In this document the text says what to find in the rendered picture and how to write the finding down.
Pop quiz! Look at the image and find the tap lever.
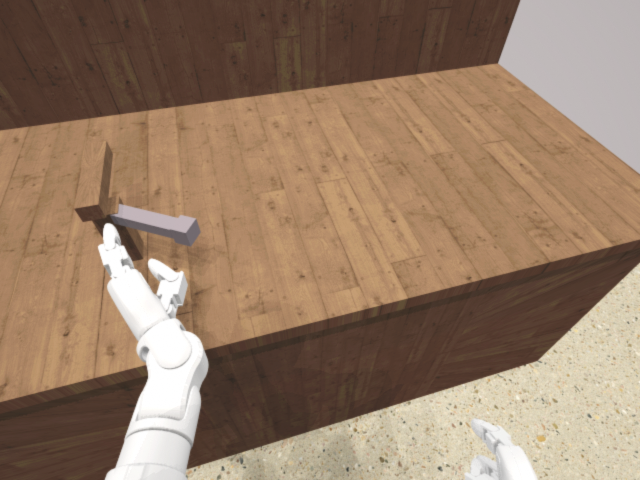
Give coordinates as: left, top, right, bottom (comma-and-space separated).
110, 204, 201, 247

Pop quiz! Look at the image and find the left robot hand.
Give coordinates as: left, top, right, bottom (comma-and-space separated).
98, 223, 188, 342

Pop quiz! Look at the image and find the right robot hand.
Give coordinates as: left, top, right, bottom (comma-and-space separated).
465, 418, 538, 480

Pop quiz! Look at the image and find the counter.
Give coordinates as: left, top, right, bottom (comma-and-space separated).
0, 0, 640, 480

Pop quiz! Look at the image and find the robot left forearm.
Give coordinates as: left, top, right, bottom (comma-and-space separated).
105, 318, 208, 480

